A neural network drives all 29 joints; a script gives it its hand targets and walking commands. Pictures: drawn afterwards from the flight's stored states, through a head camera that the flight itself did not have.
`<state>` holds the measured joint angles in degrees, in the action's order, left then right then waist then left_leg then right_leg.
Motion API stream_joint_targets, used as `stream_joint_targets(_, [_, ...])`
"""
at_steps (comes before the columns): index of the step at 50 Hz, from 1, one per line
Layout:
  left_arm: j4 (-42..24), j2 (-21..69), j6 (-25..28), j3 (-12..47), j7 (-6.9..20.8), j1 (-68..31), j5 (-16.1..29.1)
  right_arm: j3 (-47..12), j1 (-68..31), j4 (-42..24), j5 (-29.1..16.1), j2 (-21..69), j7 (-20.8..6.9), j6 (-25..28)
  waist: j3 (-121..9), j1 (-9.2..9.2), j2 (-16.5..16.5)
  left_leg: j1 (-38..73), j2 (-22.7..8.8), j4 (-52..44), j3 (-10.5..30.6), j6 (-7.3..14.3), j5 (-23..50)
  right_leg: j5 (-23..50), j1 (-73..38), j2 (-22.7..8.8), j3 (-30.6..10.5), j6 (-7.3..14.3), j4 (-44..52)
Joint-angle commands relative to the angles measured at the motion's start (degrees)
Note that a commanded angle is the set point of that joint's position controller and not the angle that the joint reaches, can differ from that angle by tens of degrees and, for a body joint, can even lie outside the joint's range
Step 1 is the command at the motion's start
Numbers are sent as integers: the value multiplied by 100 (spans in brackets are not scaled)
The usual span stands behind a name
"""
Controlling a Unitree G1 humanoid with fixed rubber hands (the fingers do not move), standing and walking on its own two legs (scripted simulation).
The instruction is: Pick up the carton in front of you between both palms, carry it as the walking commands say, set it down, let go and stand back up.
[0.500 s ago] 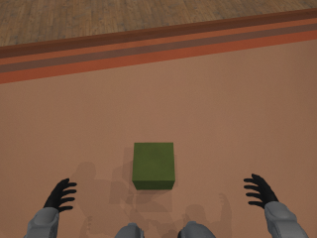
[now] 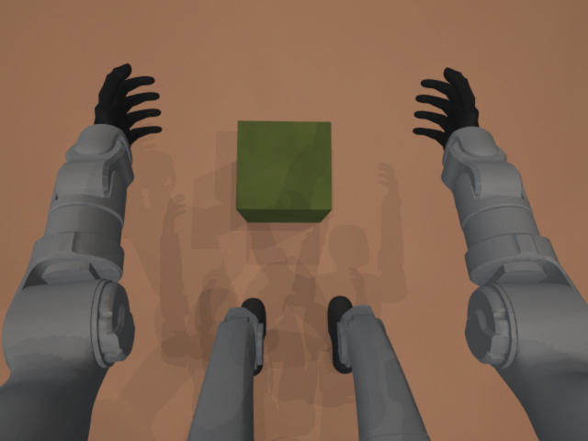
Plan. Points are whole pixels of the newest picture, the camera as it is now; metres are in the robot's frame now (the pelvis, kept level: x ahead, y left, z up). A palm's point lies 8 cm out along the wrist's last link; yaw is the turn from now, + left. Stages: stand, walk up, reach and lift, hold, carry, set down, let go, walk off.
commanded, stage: reach and lift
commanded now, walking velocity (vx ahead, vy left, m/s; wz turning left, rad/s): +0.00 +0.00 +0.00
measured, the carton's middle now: (284, 178) +0.54 +0.02 -0.54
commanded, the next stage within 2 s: none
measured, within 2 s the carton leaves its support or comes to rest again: leaves its support in 2.00 s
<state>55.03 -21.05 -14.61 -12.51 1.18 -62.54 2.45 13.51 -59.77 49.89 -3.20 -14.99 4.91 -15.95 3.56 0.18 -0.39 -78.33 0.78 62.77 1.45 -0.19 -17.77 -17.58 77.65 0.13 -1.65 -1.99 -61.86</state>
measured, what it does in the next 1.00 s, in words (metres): lowers itself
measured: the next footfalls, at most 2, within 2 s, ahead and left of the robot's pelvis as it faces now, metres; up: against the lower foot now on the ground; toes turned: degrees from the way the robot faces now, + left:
none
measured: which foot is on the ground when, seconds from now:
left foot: down 0.00-1.00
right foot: down 0.00-1.00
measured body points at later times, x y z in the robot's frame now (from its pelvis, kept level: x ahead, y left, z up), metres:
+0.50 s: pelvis +0.03 +0.00 -0.07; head +0.38 +0.01 +0.22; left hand +0.56 +0.21 -0.23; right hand +0.56 -0.17 -0.23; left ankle +0.09 +0.12 -0.63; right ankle +0.09 -0.14 -0.63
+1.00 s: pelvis -0.03 -0.01 -0.27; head +0.35 +0.01 -0.03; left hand +0.55 +0.20 -0.44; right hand +0.55 -0.17 -0.44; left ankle +0.09 +0.12 -0.63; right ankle +0.09 -0.14 -0.63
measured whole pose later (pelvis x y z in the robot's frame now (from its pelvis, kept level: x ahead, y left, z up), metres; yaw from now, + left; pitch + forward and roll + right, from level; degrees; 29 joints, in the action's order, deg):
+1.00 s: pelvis -0.03 -0.01 -0.27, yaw -1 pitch +41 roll -2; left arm 68.0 -26.1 -6.4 -7.2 -2.8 -89.8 9.0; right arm 10.6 -87.4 62.8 -8.8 -18.2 7.9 -7.6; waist 18.2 -0.2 -1.4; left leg -130.1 3.0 119.6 3.7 -2.7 -30.8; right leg -31.0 129.1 4.3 -2.5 -4.3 -118.6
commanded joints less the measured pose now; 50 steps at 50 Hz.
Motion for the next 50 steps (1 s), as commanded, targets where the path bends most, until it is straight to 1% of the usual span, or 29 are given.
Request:
stream_joint_targets(1, [-211,-794,112,-248,-6,-2214,-124,325,-2118,-270,127,-706,30,110,-5130,23,215,2356,213,-662,-288,-219,-52,-264,-1908,348,481,-42,465])
stream_joint_targets(4, [-68,-769,196,-433,19,-2777,-330,572,-2687,-153,301,-636,14,201,-5416,9,214,2231,236,-589,-282,-248,14,-177,-1812,379,502,-55,419])
stream_joint_targets(6, [-74,-765,265,-569,21,-2983,-479,726,-2870,-171,442,-591,17,273,-5817,-2,216,2320,274,-554,-293,-249,318,102,-1899,413,511,-70,406])
stream_joint_targets(9, [-239,-722,386,-730,11,-2964,-661,898,-2745,-306,612,-513,18,419,-6528,-4,269,2697,338,-445,-304,-240,1299,897,-2032,479,534,-74,352])
stream_joint_targets(12, [-388,-446,568,-867,24,-2727,-809,1020,-2401,-409,745,-295,-27,639,-6651,-14,357,2840,345,-221,-239,-232,2373,1701,-1604,496,508,-54,207])
stream_joint_targets(15, [-433,-90,774,-1025,51,-2344,-962,1141,-2034,-443,888,-50,-81,896,-6443,-25,404,2557,298,107,-139,-225,3218,2279,-902,476,444,-61,-46])
stream_joint_targets(18, [-363,135,938,-1138,37,-1920,-1033,1209,-1725,-408,1013,102,-94,1089,-6220,-32,336,1909,243,557,-55,-213,3612,2536,-237,462,394,-108,-480])
stream_joint_targets(20, [-303,187,1020,-1177,5,-1693,-1046,1197,-1565,-340,1053,165,-78,1168,-6117,-58,270,1316,231,904,-58,-227,3517,2461,139,465,380,-151,-860])
stream_joint_targets(22, [-299,138,1095,-1176,-43,-1595,-997,1128,-1531,-314,1027,187,-45,1222,-6036,-95,173,666,255,1241,-104,-251,3157,2284,383,480,364,-183,-1255])
stream_joint_targets(25, [-388,-76,1182,-1014,-129,-1723,-774,923,-1662,-373,841,106,44,1260,-6226,-129,54,-75,308,1806,-175,-288,2809,2255,497,492,344,-211,-1912])
stream_joint_targets(28, [-490,-392,1190,-679,-231,-1983,-385,534,-1905,-488,466,-99,168,1242,-6829,-157,10,-243,306,2466,-239,-313,2723,2324,422,485,358,-245,-2609])
stream_joint_targets(31, [-589,-688,1127,-306,-317,-2311,21,156,-2225,-591,64,-351,291,1168,-7399,-158,38,-271,272,3059,-324,-326,2525,2247,418,476,421,-257,-3204])
stream_joint_targets(34, [-597,-898,1022,-26,-364,-2707,349,-107,-2617,-633,-278,-536,385,1046,-7624,-159,92,-504,233,3526,-434,-327,1981,1863,402,458,462,-231,-3656])
stream_joint_targets(36, [-592,-1041,938,121,-384,-3015,510,-203,-2904,-665,-430,-653,430,950,-7665,-149,137,-557,197,3749,-472,-306,1587,1435,512,443,534,-220,-3890])
stream_joint_targets(38, [-444,-1126,846,207,-403,-3314,589,-254,-3198,-523,-537,-751,455,852,-7401,-164,194,-717,157,3931,-494,-295,1089,867,779,421,579,-197,-4059])
stream_joint_targets(40, [-182,-1182,785,277,-411,-3574,628,-267,-3489,-279,-583,-804,452,788,-6931,-162,179,-1028,106,4062,-497,-282,517,323,1031,379,603,-183,-4207])
stream_joint_targets(43, [295,-1220,780,357,-408,-3867,655,-249,-3826,188,-585,-868,399,787,-6181,-150,139,-1453,28,4275,-459,-260,-87,-199,1353,307,603,-170,-4442])
stream_joint_targets(46, [683,-1234,860,425,-403,-4094,653,-230,-4076,605,-553,-922,332,869,-5570,-130,134,-1714,-33,4524,-391,-241,-320,-392,1605,254,574,-161,-4705])
stream_joint_targets(50, [937,-1268,1000,531,-413,-4415,656,-254,-4359,976,-557,-1015,269,1021,-5183,-109,181,-1773,-60,4879,-299,-240,-186,-276,1791,229,524,-149,-5078])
